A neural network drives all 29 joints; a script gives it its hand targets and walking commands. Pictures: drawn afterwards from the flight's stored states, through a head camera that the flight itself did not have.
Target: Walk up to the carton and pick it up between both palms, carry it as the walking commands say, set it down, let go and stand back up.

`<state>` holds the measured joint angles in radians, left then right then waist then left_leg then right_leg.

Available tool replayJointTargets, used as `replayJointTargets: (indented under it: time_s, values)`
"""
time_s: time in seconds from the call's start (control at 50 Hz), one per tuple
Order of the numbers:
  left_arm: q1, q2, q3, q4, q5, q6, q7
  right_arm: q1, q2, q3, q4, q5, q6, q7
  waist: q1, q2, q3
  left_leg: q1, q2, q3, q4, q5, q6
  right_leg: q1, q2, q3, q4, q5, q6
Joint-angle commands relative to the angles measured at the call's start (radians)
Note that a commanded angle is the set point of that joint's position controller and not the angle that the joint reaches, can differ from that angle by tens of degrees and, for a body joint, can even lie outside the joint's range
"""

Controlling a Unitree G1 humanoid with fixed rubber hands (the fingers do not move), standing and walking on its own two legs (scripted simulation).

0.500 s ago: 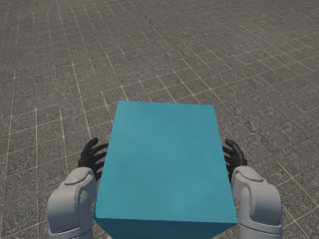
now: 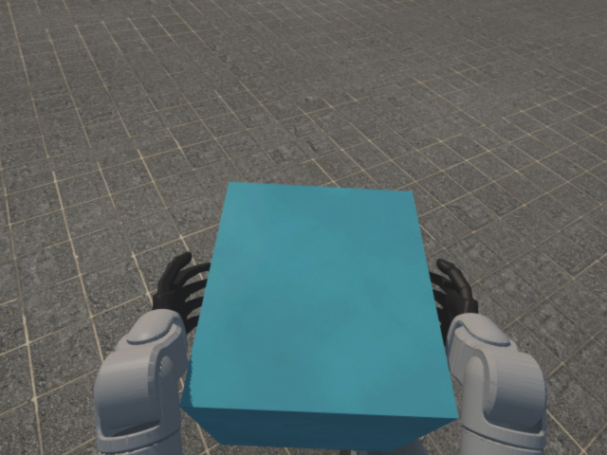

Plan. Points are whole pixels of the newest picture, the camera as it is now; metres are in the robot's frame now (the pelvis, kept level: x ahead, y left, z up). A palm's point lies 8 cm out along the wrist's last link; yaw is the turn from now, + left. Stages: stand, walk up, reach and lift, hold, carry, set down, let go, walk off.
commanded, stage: carry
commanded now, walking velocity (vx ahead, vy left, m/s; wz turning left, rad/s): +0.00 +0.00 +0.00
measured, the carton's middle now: (313, 322) +0.28 -0.01 +0.01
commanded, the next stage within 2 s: none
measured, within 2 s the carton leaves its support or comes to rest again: neither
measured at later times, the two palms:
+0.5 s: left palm (164, 153) +0.58 +0.24 +0.06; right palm (350, 154) +0.59 -0.10 +0.06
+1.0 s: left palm (155, 103) +0.73 +0.28 +0.06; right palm (320, 109) +0.73 -0.05 +0.06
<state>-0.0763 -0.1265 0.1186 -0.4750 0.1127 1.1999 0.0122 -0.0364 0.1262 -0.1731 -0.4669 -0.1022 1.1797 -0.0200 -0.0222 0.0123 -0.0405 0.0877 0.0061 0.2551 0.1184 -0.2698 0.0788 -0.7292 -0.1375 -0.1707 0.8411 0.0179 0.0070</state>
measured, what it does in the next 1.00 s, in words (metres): walks ahead: right foot, then left foot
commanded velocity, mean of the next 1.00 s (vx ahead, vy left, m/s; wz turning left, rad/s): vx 0.00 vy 0.00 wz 0.00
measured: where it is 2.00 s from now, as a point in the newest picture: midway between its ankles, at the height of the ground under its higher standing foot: (255, 336)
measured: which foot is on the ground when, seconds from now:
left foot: down 0.00-0.16, up 0.18-0.38, down 0.40-0.82, up 0.84-0.90, down 0.92-1.00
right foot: up 0.00-0.12, down 0.14-0.94, up 0.96-1.00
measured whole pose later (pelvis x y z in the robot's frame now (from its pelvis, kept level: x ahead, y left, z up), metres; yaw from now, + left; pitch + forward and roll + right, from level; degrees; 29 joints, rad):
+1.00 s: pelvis +0.48 +0.11 -0.02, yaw +0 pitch +4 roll -1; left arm -0.05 -0.13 0.15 -0.48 0.10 1.23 0.02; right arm -0.06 0.13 -0.15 -0.41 -0.11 1.21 -0.03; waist 0.01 -0.01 -0.08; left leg -0.22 -0.01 0.17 0.51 -0.35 0.08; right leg -0.23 -0.09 -0.14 0.64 -0.42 0.04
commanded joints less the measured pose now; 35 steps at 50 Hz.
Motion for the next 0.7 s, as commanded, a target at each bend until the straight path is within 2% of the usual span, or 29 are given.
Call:
replayJointTargets:
  time_s: [0.0,0.02,0.06,0.08,0.1,0.12,0.14,0.16,0.18,0.2,0.24,0.26,0.28,0.3,0.32,0.34,0.36,0.4,0.42,0.44,0.46,0.48,0.5,0.52,0.54,0.58,0.62,0.64,0.68]
  values:
    - [-0.401,-0.797,-0.775,-0.056,-0.363,0.008,-0.163,-0.473,0.719,0.758,-0.104,0.426,0.033,0.253,0.002,0.118,-0.073,0.063,0.15,-0.001,0.027,1.001,-0.055,0.103,0.137,-0.144,-0.281,0.142,-0.014]
    - [-0.405,-0.782,-0.776,-0.093,-0.361,0.013,-0.16,-0.478,0.72,0.753,-0.14,0.433,0.034,0.251,-0.002,0.184,-0.124,0.071,0.133,0.021,0.062,1.114,-0.052,0.22,0.194,-0.173,-0.351,0.205,-0.024]
    - [-0.401,-0.776,-0.77,-0.083,-0.37,0.02,-0.156,-0.519,0.704,0.761,-0.165,0.444,0.037,0.243,0.015,0.2,-0.176,0.085,0.132,0.041,0.237,1.263,-0.063,0.405,0.279,-0.223,-0.401,0.261,-0.038]
    - [-0.367,-0.771,-0.77,-0.087,-0.372,0.026,-0.156,-0.478,0.679,0.748,-0.167,0.436,0.041,0.24,0.017,0.247,-0.223,0.036,0.135,0.041,0.315,1.237,-0.076,0.53,0.278,-0.199,-0.404,0.262,-0.046]
    - [-0.42,-0.747,-0.793,-0.148,-0.387,0.022,-0.153,-0.486,0.653,0.734,-0.16,0.425,0.045,0.233,0.024,0.228,-0.222,0.014,0.118,0.053,0.446,1.161,-0.083,0.625,0.287,-0.221,-0.471,0.29,-0.051]
    - [-0.396,-0.745,-0.787,-0.142,-0.387,0.03,-0.154,-0.478,0.636,0.727,-0.134,0.419,0.049,0.228,0.051,0.207,-0.244,-0.04,0.099,0.062,0.643,1.029,-0.093,0.766,0.222,-0.167,-0.538,0.359,-0.061]
    - [-0.41,-0.772,-0.793,-0.117,-0.401,0.035,-0.167,-0.544,0.626,0.716,-0.158,0.417,0.044,0.226,0.063,0.093,-0.315,-0.217,0.048,0.008,0.9,0.599,-0.106,0.971,0.002,0.023,-0.449,0.657,-0.102]
    - [-0.418,-0.74,-0.762,-0.106,-0.397,0.033,-0.175,-0.452,0.661,0.722,-0.059,0.385,0.061,0.221,0.063,-0.154,-0.457,-0.516,-0.078,-0.125,1.262,-0.276,-0.14,1.245,-0.307,0.373,-0.329,1.096,-0.31]
    - [-0.307,-0.735,-0.763,-0.057,-0.4,0.044,-0.181,-0.412,0.702,0.723,-0.045,0.392,0.061,0.217,0.065,-0.171,-0.579,-0.597,-0.063,-0.326,1.384,-0.28,-0.113,1.246,-0.333,0.472,-0.41,0.919,-0.379]
    - [-0.322,-0.768,-0.744,-0.033,-0.418,0.035,-0.191,-0.413,0.727,0.735,-0.042,0.392,0.052,0.218,0.055,-0.189,-0.534,-0.606,0.015,-0.336,1.314,-0.241,-0.078,1.129,-0.27,0.4,-0.472,0.661,-0.344]
    - [-0.401,-0.856,-0.748,-0.038,-0.417,0.001,-0.202,-0.516,0.771,0.739,-0.09,0.395,0.014,0.234,0.053,-0.086,-0.424,-0.56,0.088,-0.321,1.093,-0.182,-0.063,0.864,-0.236,0.304,-0.56,0.345,-0.272]
    - [-0.448,-0.913,-0.785,-0.075,-0.445,-0.013,-0.204,-0.536,0.778,0.737,-0.136,0.391,-0.005,0.225,0.049,-0.041,-0.428,-0.49,0.087,-0.298,0.951,-0.191,-0.069,0.82,-0.205,0.244,-0.563,0.295,-0.236]
    - [-0.485,-0.91,-0.774,-0.098,-0.451,-0.026,-0.207,-0.53,0.803,0.738,-0.128,0.388,-0.016,0.219,0.045,-0.055,-0.407,-0.427,0.073,-0.248,0.822,-0.177,-0.073,0.72,-0.174,0.157,-0.571,0.333,-0.213]
    - [-0.489,-0.887,-0.776,-0.12,-0.444,-0.031,-0.206,-0.528,0.81,0.742,-0.162,0.394,-0.028,0.216,0.038,-0.026,-0.398,-0.366,0.066,-0.234,0.646,-0.232,-0.078,0.697,-0.171,0.129,-0.549,0.35,-0.197]
    - [-0.474,-0.878,-0.787,-0.167,-0.446,-0.038,-0.203,-0.48,0.823,0.741,-0.162,0.389,-0.032,0.216,0.045,-0.068,-0.412,-0.34,0.045,-0.196,0.518,-0.178,-0.069,0.706,-0.17,0.112,-0.529,0.436,-0.188]
    - [-0.443,-0.879,-0.778,-0.157,-0.449,-0.041,-0.202,-0.49,0.821,0.75,-0.203,0.391,-0.043,0.207,0.039,-0.09,-0.445,-0.271,0.021,-0.149,0.428,-0.08,-0.063,0.697,-0.148,0.086,-0.5,0.392,-0.162]
    - [-0.456,-0.852,-0.779,-0.198,-0.447,-0.051,-0.197,-0.43,0.821,0.758,-0.174,0.368,-0.04,0.2,0.03,-0.131,-0.449,-0.232,0.042,-0.151,0.354,0.076,-0.059,0.7,-0.128,0.043,-0.456,0.401,-0.118]
    - [-0.386,-0.782,-0.745,-0.158,-0.413,-0.037,-0.198,-0.434,0.803,0.777,-0.162,0.37,-0.024,0.199,0.018,-0.103,-0.447,-0.138,0.097,-0.144,0.28,0.284,-0.047,0.606,-0.067,-0.006,-0.401,0.121,-0.034]
    - [-0.322,-0.744,-0.733,-0.126,-0.394,-0.019,-0.2,-0.404,0.757,0.774,-0.143,0.361,-0.016,0.199,0.017,-0.035,-0.415,-0.135,0.187,-0.245,0.271,0.493,-0.04,0.59,-0.029,0.006,-0.376,0.077,-0.004]
    - [-0.334,-0.737,-0.733,-0.122,-0.397,-0.007,-0.205,-0.429,0.751,0.776,-0.141,0.364,-0.01,0.199,0.013,0.048,-0.419,-0.099,0.256,-0.292,0.309,0.654,-0.011,0.561,-0.005,0.029,-0.347,-0.035,0.017]
    - [-0.379,-0.724,-0.738,-0.138,-0.391,-0.001,-0.203,-0.426,0.747,0.775,-0.113,0.362,0.004,0.206,0.014,0.07,-0.386,-0.11,0.259,-0.278,0.327,0.738,-0.005,0.553,-0.005,0.043,-0.362,-0.077,0.031]
    - [-0.364,-0.727,-0.731,-0.107,-0.386,0.006,-0.204,-0.432,0.729,0.782,-0.12,0.363,0.009,0.205,0.014,-0.008,-0.399,-0.1,0.237,-0.251,0.359,0.745,-0.012,0.576,-0.016,0.042,-0.358,0.033,0.031]
    - [-0.324,-0.722,-0.73,-0.096,-0.378,0.009,-0.202,-0.397,0.748,0.782,-0.092,0.37,0.018,0.21,0.013,-0.022,-0.412,-0.109,0.221,-0.236,0.37,0.775,-0.033,0.594,-0.018,0.037,-0.334,0.092,0.026]
    - [-0.363,-0.746,-0.745,-0.102,-0.39,0.015,-0.204,-0.449,0.744,0.784,-0.126,0.383,0.02,0.212,0.012,0.038,-0.363,-0.101,0.219,-0.237,0.364,0.878,-0.047,0.546,-0.004,0.02,-0.299,0.085,0.033]
    - [-0.363,-0.727,-0.724,-0.099,-0.381,0.02,-0.201,-0.412,0.74,0.777,-0.069,0.382,0.027,0.212,0.011,0.08,-0.353,-0.087,0.219,-0.256,0.361,1.005,-0.057,0.527,0.004,0.016,-0.278,0.071,0.04]
    - [-0.308,-0.724,-0.711,-0.053,-0.364,0.024,-0.199,-0.414,0.707,0.775,-0.095,0.385,0.028,0.22,0.007,0.089,-0.343,-0.004,0.242,-0.251,0.363,1.193,-0.045,0.425,0.04,-0.017,-0.246,-0.091,0.049]
    - [-0.345,-0.736,-0.717,-0.048,-0.377,0.032,-0.199,-0.408,0.722,0.763,-0.037,0.397,0.042,0.218,0.003,0.167,-0.292,0.112,0.23,-0.231,0.378,1.386,-0.027,0.277,0.107,-0.065,-0.231,-0.303,0.055]
    - [-0.382,-0.731,-0.711,-0.052,-0.373,0.032,-0.2,-0.441,0.704,0.762,-0.049,0.387,0.039,0.214,-0.006,0.174,-0.266,0.15,0.248,-0.274,0.373,1.43,-0.012,0.201,0.121,-0.042,-0.193,-0.396,0.046]
    - [-0.39,-0.731,-0.716,-0.036,-0.398,0.032,-0.203,-0.452,0.717,0.752,-0.042,0.381,0.039,0.21,0.004,0.167,-0.254,0.124,0.235,-0.254,0.384,1.33,0.013,0.21,0.118,-0.013,-0.238,-0.367,0.035]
